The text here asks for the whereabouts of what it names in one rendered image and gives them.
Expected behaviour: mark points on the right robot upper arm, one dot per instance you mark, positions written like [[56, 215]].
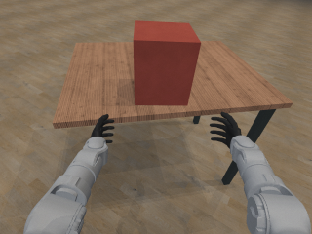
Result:
[[276, 214]]

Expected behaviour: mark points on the right robot forearm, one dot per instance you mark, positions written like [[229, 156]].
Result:
[[255, 171]]

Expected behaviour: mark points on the robot right hand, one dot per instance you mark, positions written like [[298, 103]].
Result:
[[230, 126]]

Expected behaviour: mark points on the table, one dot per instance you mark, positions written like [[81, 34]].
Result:
[[100, 80]]

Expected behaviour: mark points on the robot left hand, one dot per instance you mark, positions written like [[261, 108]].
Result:
[[99, 128]]

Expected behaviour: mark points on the left robot upper arm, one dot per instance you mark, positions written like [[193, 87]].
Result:
[[57, 215]]

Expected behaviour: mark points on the left robot forearm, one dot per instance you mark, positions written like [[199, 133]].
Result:
[[77, 181]]

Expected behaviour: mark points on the carton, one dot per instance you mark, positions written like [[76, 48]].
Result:
[[165, 59]]

